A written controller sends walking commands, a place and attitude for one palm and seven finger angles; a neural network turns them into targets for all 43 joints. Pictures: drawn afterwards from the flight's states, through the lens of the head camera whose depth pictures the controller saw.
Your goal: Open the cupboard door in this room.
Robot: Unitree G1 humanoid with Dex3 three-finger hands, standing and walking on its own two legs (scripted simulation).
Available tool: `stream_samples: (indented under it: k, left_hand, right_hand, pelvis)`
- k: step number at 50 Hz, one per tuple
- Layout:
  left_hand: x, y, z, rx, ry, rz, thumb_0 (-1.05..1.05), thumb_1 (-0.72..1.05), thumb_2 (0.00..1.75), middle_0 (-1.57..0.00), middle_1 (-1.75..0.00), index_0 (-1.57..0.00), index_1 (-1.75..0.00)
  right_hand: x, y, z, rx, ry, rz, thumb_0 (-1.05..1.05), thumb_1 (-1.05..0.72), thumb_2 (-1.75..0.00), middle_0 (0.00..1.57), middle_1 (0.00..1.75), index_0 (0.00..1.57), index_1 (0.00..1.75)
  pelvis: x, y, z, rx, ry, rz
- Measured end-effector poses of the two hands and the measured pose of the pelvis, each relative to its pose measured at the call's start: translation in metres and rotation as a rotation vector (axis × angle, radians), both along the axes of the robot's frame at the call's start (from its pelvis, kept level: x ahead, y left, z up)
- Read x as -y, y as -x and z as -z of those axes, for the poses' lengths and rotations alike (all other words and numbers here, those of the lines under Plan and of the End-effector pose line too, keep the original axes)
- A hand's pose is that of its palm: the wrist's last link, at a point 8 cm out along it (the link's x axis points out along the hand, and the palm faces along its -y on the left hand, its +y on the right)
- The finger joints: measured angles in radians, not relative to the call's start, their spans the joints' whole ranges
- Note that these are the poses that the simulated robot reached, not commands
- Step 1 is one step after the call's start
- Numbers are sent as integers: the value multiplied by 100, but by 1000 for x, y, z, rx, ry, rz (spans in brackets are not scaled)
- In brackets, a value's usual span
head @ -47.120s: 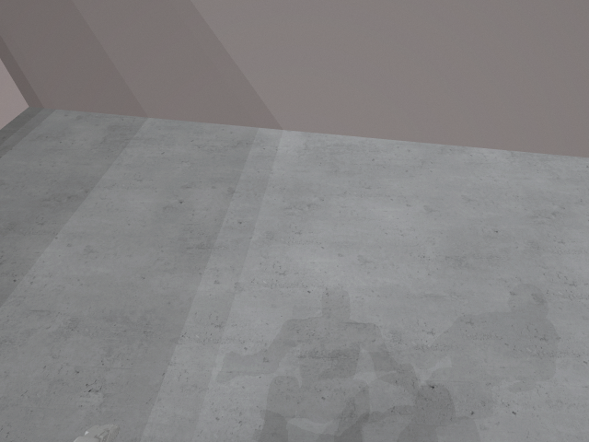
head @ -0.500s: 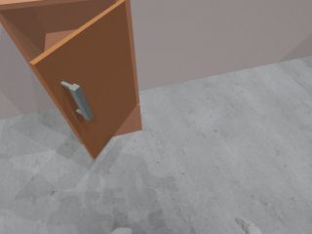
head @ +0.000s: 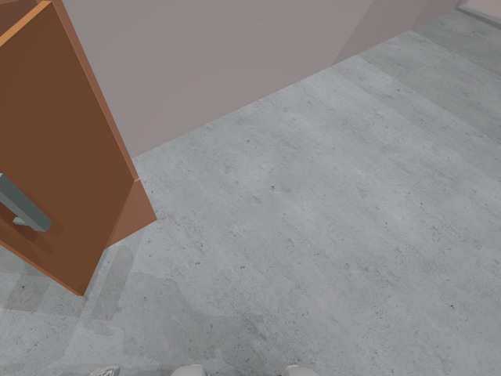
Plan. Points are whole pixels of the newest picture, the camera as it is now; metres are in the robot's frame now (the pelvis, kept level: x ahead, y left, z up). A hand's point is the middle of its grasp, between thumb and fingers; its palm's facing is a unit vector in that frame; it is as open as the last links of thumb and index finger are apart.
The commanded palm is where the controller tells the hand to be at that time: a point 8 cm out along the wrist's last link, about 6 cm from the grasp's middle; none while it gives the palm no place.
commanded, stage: walk to a spot facing it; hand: left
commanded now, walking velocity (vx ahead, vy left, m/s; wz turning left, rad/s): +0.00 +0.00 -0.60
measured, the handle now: (8, 203) +0.36 +0.44 +0.01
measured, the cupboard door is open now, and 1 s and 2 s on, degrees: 46 46 46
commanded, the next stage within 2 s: turn to face it in 1.80 s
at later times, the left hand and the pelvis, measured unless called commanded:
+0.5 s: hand (166, 366) +0.15 +0.15 -0.15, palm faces -0.27 -0.94 -0.22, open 7.3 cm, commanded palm none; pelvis +0.03 -0.02 +0.01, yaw -18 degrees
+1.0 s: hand (290, 241) +0.40 -0.07 -0.15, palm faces -0.59 -0.78 -0.21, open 7.3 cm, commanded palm none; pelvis +0.15 -0.13 -0.01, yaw -34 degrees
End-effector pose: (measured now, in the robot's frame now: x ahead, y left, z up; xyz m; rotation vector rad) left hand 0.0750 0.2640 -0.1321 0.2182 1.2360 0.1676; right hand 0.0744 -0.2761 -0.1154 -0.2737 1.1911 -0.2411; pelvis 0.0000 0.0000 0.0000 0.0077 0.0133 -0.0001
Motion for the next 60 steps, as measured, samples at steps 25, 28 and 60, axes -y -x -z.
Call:
stream_samples:
  k: [25, 28, 60]
  left_hand:
    - [62, -80, -11, -19, 32, 286, 0, 91, 90, -20, -30, -21, -30]
    - [57, -89, 1, -64, 46, 311, 0, 91, 90, -20, -30, -21, -30]
    - [300, -347, -10, -6, 65, 682, -1, 95, 90, -20, -30, -21, -30]
  right_hand:
    - [16, 45, -6, 37, -75, 289, 1, -91, -90, 20, 30, 20, 30]
    - [12, 29, -7, 112, -39, 304, 1, -91, -90, 20, 30, 20, 30]
    - [121, -32, -1, 17, -132, 710, 1, -91, -90, 20, 30, 19, 30]
  pelvis:
    - [23, -31, -12, -5, -4, 317]
    - [16, -47, -5, -20, 22, 367]
    - [183, -222, -17, -13, 7, 687]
